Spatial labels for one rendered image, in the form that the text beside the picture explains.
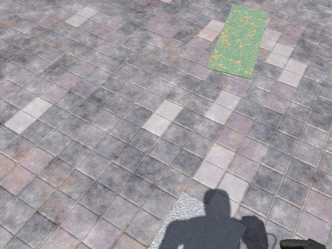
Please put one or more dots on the right robot hand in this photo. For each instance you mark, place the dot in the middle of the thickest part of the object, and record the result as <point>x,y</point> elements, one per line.
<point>300,244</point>

